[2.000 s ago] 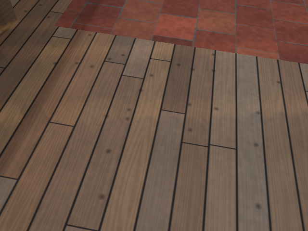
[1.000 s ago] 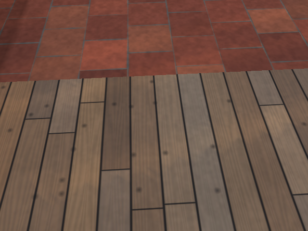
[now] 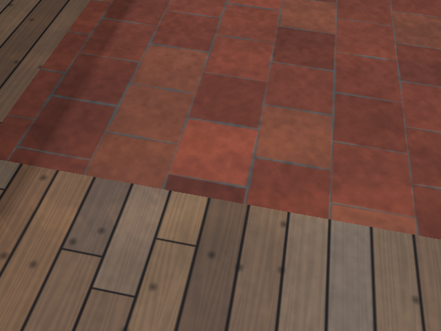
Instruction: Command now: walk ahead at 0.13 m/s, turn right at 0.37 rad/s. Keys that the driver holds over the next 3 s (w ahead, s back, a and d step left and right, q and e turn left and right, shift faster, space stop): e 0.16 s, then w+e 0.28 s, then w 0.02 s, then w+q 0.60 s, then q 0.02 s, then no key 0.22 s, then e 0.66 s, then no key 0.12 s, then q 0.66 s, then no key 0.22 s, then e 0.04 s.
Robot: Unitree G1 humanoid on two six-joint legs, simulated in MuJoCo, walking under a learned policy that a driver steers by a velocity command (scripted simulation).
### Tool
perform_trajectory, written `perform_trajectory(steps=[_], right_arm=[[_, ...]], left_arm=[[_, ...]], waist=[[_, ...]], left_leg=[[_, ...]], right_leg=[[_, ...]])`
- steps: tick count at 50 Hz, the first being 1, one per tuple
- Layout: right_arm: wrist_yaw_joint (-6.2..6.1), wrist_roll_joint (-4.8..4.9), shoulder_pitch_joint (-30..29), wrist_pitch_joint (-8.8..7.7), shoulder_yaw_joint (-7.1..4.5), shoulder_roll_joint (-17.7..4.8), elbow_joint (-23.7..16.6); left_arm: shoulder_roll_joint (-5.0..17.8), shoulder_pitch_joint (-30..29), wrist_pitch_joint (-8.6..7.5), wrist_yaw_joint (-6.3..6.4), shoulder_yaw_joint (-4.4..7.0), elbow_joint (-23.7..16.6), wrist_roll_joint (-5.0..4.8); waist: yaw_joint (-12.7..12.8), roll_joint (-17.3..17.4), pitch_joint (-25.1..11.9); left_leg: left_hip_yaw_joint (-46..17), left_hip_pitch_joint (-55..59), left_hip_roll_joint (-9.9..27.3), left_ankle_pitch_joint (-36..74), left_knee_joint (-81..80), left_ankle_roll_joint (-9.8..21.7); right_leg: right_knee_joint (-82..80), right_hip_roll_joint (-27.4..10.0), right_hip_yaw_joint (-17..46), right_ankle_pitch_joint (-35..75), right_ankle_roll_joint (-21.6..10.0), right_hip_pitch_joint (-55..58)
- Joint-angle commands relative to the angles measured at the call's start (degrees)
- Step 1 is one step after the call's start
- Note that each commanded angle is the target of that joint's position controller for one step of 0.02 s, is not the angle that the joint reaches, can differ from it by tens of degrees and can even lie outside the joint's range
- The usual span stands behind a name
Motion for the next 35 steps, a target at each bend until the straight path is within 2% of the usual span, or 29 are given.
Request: perform_trajectory(steps=[1, 5, 8, 10, 11, 12, 13, 14, 15, 16, 17, 18, 19, 20, 21, 23, 26, 29, 31, 33, 35], right_arm=[[-1.45, 0.14, -4.0, -0.75, -2.44, -8.5, -2.8], [-2.52, 0.65, -3.4, 0.89, -3.07, -10.3, -1.4], [-2.29, 1.54, -2.3, 2.18, -3.72, -12.0, -0.5], [-1.91, 2.46, -1.5, 2.56, -4.27, -13.2, 0.1], [-1.70, 3.05, -1.7, 2.61, -4.42, -13.4, 0.2], [-1.53, 3.55, -1.9, 2.62, -4.34, -12.9, 0.5], [-1.36, 3.33, -1.1, 2.56, -3.87, -10.9, 1.0], [-0.94, 2.14, -1.4, 2.37, -2.81, -7.1, 0.8], [-0.73, 0.51, -5.6, 1.50, -1.94, -4.6, -3.9], [-0.30, 1.50, -9.5, 0.06, -2.76, -7.9, -4.3], [0.42, 3.15, -9.5, -0.95, -3.34, -9.7, -4.6], [0.63, 3.06, -8.0, -1.63, -3.66, -10.3, -3.2], [0.51, 1.94, -7.8, -2.12, -3.85, -10.7, -2.5], [0.53, 1.32, -7.8, -2.44, -3.91, -10.4, -2.0], [0.65, 1.20, -8.0, -2.66, -3.74, -9.6, -1.7], [0.87, 1.39, -8.7, -2.71, -3.14, -7.7, -1.4], [1.56, 1.97, -10.6, -2.37, -1.83, -5.3, -1.0], [1.99, 2.67, -13.5, -2.19, -1.34, -5.8, -1.9], [2.33, 2.90, -14.5, -2.33, -1.18, -6.4, -2.4], [2.86, 2.94, -14.4, -2.58, -1.11, -7.0, -2.9], [3.30, 2.93, -12.4, -2.74, -1.30, -7.8, -2.7]], left_arm=[[3.0, 4.4, 0.85, 0.27, 1.17, -3.6, 0.35], [2.7, -0.9, 1.12, -1.12, 1.04, -6.5, 0.27], [3.7, -3.5, 1.70, -2.12, 1.46, -8.7, 0.23], [3.8, -4.2, 2.07, -2.64, 1.65, -9.7, -0.05], [3.7, -3.5, 2.09, -2.87, 1.78, -9.6, -0.13], [4.0, -2.0, 1.94, -2.93, 2.08, -8.9, -0.11], [5.2, 1.2, 1.73, -2.59, 2.84, -7.5, -0.20], [9.2, 7.3, 1.37, -1.87, 4.39, -5.8, -0.75], [16.9, 10.6, 0.49, -1.43, 5.94, -6.6, -0.72], [13.0, 11.2, -1.54, -2.27, 4.62, -7.4, 0.18], [10.3, 8.6, -2.96, -2.37, 3.67, -7.7, 0.51], [8.4, 6.0, -3.65, -2.26, 3.20, -8.3, 0.08], [7.3, 4.2, -3.62, -1.91, 2.75, -8.7, -0.54], [6.8, 3.4, -3.56, -1.44, 2.34, -9.1, -0.38], [7.1, 3.5, -3.63, -1.07, 2.36, -9.5, 0.01], [7.8, 4.1, -3.80, -0.45, 2.63, -9.6, 0.18], [7.6, 5.6, -4.08, -0.31, 2.57, -8.5, 0.30], [8.2, 8.1, -4.37, -0.78, 2.70, -6.6, 0.37], [8.2, 8.8, -4.44, -1.01, 2.76, -5.5, 0.29], [8.4, 8.8, -4.33, -0.98, 2.95, -4.5, 0.16], [9.0, 7.8, -4.06, -0.77, 3.20, -4.1, 0.07]], waist=[[1.6, 8.7, -6.8], [-0.3, 7.9, -6.1], [-1.2, 7.8, -5.5], [-1.5, 7.9, -5.7], [-0.7, 7.6, -5.5], [0.3, 7.0, -5.3], [1.2, 5.4, -5.6], [2.8, -3.9, -6.5], [3.2, -18.0, -5.5], [5.9, -10.1, -6.4], [3.9, -8.6, -4.6], [2.2, -5.6, -3.6], [1.5, -4.2, -3.2], [0.7, -4.0, -3.2], [0.5, -3.7, -3.6], [0.5, -2.3, -4.0], [2.3, -4.1, -2.9], [4.2, -4.2, -0.2], [4.6, -3.8, 1.6], [4.3, -3.5, 2.6], [2.9, -3.7, 1.6]], left_leg=[[-6.4, 2.5, 16.5, 20.0, -10.1, 11.2], [-3.7, 4.7, 17.3, 12.7, -10.7, 10.8], [-3.7, 8.5, 19.1, 11.7, -8.3, 10.1], [-4.4, 9.7, 20.2, 3.0, -7.5, 8.7], [-4.1, 9.1, 19.8, -3.9, -6.7, 7.6], [-2.9, 7.1, 18.6, -10.5, -4.7, 6.0], [-1.1, 3.7, 16.4, -15.2, 0.1, 4.0], [4.4, -3.9, 11.5, -17.9, 15.4, 0.4], [5.3, -26.7, 0.3, -29.7, 34.9, -4.8], [-7.0, -33.5, 0.0, -30.3, 42.6, -4.1], [-9.5, -34.7, 2.4, -24.4, 42.4, -2.6], [-9.6, -33.2, 3.9, -18.9, 40.5, -2.0], [-9.5, -32.1, 4.5, -14.2, 36.8, -2.2], [-9.4, -29.0, 4.6, -10.1, 33.7, -2.7], [-8.6, -26.8, 3.6, -6.7, 31.4, -3.3], [-7.8, -23.9, 2.3, -1.3, 24.1, -4.7], [-6.6, -18.8, 2.0, 6.3, 14.1, -5.7], [-6.2, -18.4, 2.6, 8.8, 10.5, -4.8], [-6.3, -20.1, 3.0, 7.7, 9.3, -3.3], [-6.1, -20.9, 3.1, 5.4, 8.4, -1.4], [-5.1, -18.0, 2.1, 2.6, 7.9, 0.5]], right_leg=[[-3.5, -2.6, 0.7, 6.9, 0.1, 3.5], [-12.2, -2.7, -1.3, 10.1, -1.0, 5.2], [-16.9, -2.0, -2.9, 6.6, -2.3, 5.5], [-20.5, -1.5, -4.1, 4.2, -4.1, 7.2], [-24.1, -0.8, -5.2, 5.0, -5.4, 9.6], [-28.4, 0.6, -6.8, 6.7, -6.8, 13.7], [-31.3, 2.3, -6.9, 6.3, -8.5, 19.5], [-36.9, -2.8, 2.6, 6.6, -12.2, 27.9], [-43.2, -15.7, 31.6, -0.4, -23.6, 37.1], [-47.9, -17.8, 38.1, -3.7, -26.8, 37.6], [-48.2, -16.5, 33.2, -3.5, -24.4, 36.6], [-47.4, -14.1, 28.0, -0.8, -21.7, 34.7], [-47.5, -12.5, 24.4, 3.6, -20.0, 33.7], [-48.1, -10.7, 21.5, 8.6, -18.9, 32.0], [-48.4, -9.5, 19.5, 13.6, -18.6, 31.1], [-48.5, -7.7, 15.1, 19.0, -17.9, 30.3], [-49.6, -6.4, 9.6, 19.3, -16.3, 27.9], [-50.6, -8.2, 8.7, 17.4, -16.1, 28.0], [-50.8, -9.9, 8.1, 17.5, -16.1, 30.2], [-49.9, -11.3, 6.9, 20.1, -15.6, 32.7], [-47.5, -11.8, 4.8, 28.6, -14.4, 34.7]])
Next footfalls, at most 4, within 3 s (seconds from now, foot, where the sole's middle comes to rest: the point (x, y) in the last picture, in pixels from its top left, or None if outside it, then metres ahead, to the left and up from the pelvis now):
0.28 right None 0.09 -0.15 -0.78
0.76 left None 0.44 -0.01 -0.78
1.24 right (291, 251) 0.72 -0.22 -0.78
1.62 left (221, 256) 0.69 0.01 -0.78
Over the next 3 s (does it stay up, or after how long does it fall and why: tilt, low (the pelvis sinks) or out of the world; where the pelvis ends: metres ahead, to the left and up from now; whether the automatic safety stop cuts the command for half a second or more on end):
stays up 0.62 -0.14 -0.01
